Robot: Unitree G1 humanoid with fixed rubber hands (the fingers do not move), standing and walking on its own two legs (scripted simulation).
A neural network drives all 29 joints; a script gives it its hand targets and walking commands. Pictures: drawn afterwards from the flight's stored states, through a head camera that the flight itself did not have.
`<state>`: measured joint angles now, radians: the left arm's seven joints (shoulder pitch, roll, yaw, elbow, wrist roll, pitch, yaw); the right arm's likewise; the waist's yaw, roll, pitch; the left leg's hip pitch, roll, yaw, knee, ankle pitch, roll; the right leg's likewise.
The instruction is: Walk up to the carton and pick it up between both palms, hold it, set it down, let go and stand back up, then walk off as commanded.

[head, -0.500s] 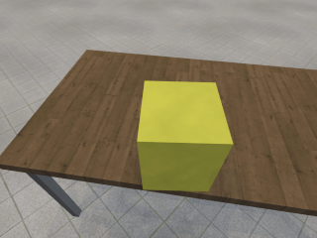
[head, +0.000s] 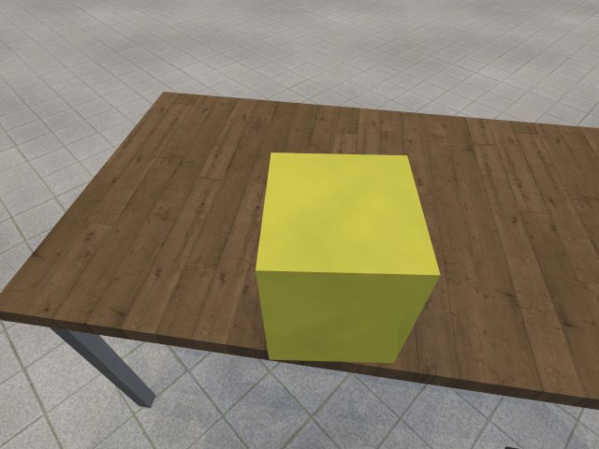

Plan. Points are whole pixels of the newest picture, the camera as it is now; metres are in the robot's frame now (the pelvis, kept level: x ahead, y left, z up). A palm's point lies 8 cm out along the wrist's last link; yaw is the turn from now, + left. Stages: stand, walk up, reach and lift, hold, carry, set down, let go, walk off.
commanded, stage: stand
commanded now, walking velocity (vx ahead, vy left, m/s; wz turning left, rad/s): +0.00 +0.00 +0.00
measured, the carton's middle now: (335, 262) +0.38 -0.04 +0.03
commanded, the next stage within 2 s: walk off in 0.28 s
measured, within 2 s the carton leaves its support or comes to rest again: neither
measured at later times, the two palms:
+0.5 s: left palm out of the picture +0.09 +0.31 -0.11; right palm out of the picture +0.09 -0.31 -0.11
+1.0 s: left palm out of the picture -0.01 +0.29 -0.13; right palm out of the picture -0.02 -0.36 -0.16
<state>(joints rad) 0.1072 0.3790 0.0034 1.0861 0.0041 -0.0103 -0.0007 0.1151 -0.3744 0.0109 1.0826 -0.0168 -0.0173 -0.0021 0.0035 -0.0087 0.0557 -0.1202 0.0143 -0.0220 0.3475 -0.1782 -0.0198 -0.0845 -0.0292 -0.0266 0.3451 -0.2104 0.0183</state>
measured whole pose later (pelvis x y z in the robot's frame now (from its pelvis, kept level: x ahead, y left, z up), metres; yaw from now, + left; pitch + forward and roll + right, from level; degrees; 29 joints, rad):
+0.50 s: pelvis +0.00 +0.00 +0.00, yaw +0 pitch -2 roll +0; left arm 0.11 0.39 0.03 1.05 0.00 -0.01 0.00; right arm 0.10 -0.38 -0.02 1.04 -0.01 0.00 0.00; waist 0.00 -0.01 0.05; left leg -0.15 0.03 -0.02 0.38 -0.20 -0.03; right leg -0.11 -0.02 -0.02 0.37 -0.22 0.01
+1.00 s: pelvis -0.13 -0.02 -0.06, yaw -4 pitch -6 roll +1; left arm 0.18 0.39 0.07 0.79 0.04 0.03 0.00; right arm 0.06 -0.46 -0.07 0.76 0.00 0.07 -0.04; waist -0.02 0.07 0.29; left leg -0.54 -0.09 -0.17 1.16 -0.53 0.03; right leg -0.38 0.08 0.08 0.92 -0.43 -0.03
